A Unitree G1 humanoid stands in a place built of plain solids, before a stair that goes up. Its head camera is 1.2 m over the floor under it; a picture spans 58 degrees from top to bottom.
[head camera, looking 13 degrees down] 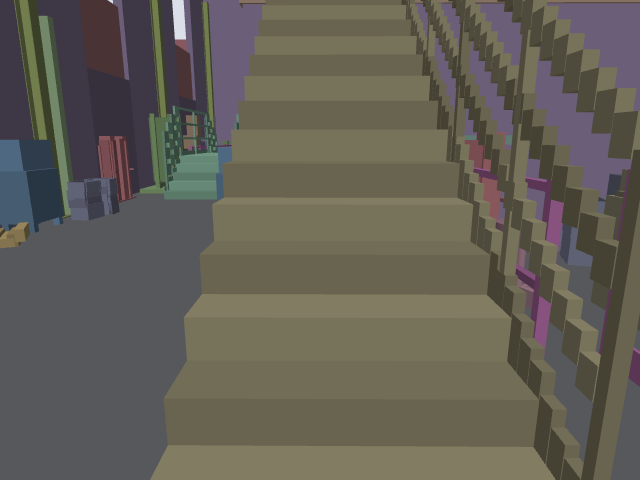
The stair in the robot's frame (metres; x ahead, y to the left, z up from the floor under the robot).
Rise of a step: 0.18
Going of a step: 0.26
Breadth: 1.30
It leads straight ahead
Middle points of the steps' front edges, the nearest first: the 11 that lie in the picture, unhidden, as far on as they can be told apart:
1.28 -0.13 0.36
1.54 -0.13 0.54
1.80 -0.13 0.72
2.05 -0.13 0.90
2.31 -0.13 1.08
2.57 -0.13 1.26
2.83 -0.14 1.44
3.08 -0.14 1.62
3.34 -0.14 1.80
3.60 -0.14 1.98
3.85 -0.14 2.16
